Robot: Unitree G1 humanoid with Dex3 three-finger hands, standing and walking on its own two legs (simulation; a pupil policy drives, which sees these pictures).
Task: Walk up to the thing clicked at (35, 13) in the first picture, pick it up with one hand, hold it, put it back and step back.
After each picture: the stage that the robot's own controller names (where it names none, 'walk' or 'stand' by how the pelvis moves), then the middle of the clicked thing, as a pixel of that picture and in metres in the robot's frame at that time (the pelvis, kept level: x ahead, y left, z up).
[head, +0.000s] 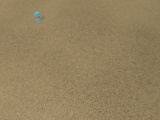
stand; (37, 16) +1.86 +0.57 -0.72
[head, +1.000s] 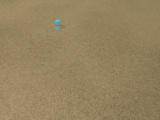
walk; (57, 24) +1.76 +0.25 -0.69
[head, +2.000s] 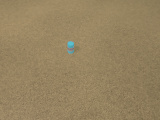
walk; (70, 47) +1.14 +0.10 -0.71
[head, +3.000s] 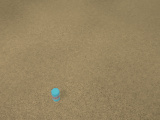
walk; (55, 94) +0.69 +0.19 -0.71
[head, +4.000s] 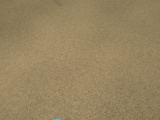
walk; out of the picture +0.45 +0.22 -0.70
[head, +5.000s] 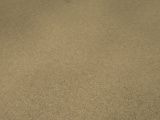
stand; out of the picture +0.34 +0.18 -0.71
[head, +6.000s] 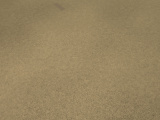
stand; out of the picture +0.33 +0.19 -0.72
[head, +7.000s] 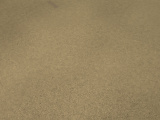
stand; out of the picture +0.31 +0.20 -0.72
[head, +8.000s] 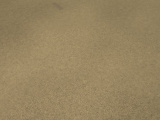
stand; out of the picture +0.32 +0.19 -0.73
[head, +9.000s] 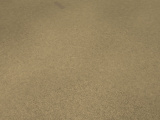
stand; out of the picture +0.31 +0.19 -0.73
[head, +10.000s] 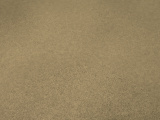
go down; out of the picture +0.34 +0.18 -0.71
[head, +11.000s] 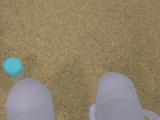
go down; (14, 68) +0.40 +0.23 -0.28
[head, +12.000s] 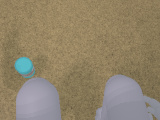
close in; (25, 68) +0.40 +0.23 -0.29
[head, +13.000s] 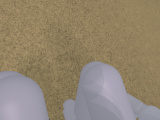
close in; out of the picture +0.38 +0.26 -0.22
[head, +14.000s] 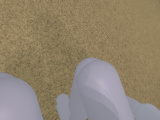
close; out of the picture +0.38 +0.27 -0.22
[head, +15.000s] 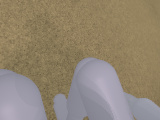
lift; out of the picture +0.36 +0.25 -0.22
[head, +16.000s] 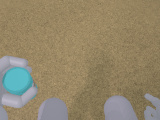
lift; (22, 85) +0.31 +0.19 -0.01
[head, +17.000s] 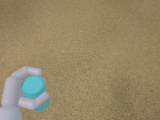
hold; (36, 94) +0.31 +0.17 +0.01
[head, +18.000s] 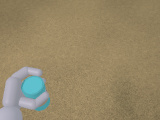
hold; (36, 94) +0.31 +0.17 +0.01
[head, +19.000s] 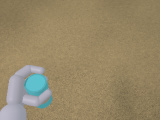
crouch; (39, 91) +0.32 +0.16 +0.01
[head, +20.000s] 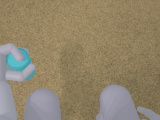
crouch; (21, 65) +0.39 +0.20 -0.09
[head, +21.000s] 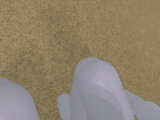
lower; out of the picture +0.40 +0.30 -0.22
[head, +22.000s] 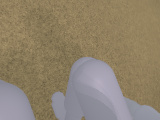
lower; out of the picture +0.40 +0.28 -0.22
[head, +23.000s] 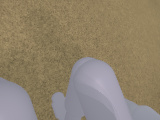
lower; out of the picture +0.40 +0.28 -0.22
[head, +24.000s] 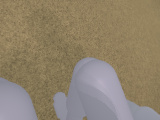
lower; out of the picture +0.40 +0.28 -0.22
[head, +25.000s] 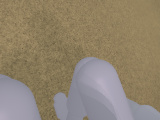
loosen; out of the picture +0.39 +0.26 -0.22
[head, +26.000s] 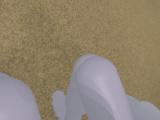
withdraw; out of the picture +0.39 +0.25 -0.22
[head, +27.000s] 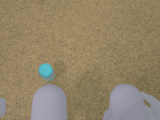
walk; (47, 72) +0.42 +0.20 -0.38
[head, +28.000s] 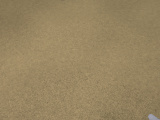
stand; out of the picture +0.33 +0.16 -0.66
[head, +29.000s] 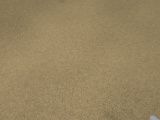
stand; out of the picture +0.35 +0.18 -0.67
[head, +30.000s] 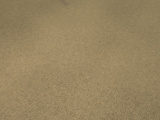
stand; out of the picture +0.35 +0.17 -0.70
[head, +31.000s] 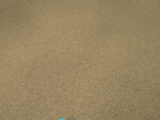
walk; out of the picture +0.37 +0.17 -0.71
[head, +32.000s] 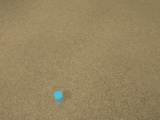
walk; (58, 97) +0.52 +0.17 -0.71
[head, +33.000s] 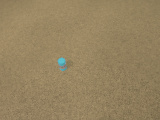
walk; (62, 64) +0.85 +0.21 -0.69
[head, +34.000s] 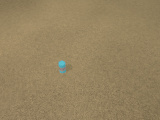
stand; (62, 67) +0.98 +0.19 -0.71
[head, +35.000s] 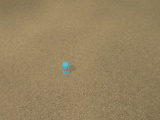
stand; (65, 68) +0.99 +0.17 -0.73
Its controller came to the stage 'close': yes
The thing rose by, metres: 0.71
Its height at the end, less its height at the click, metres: +0.00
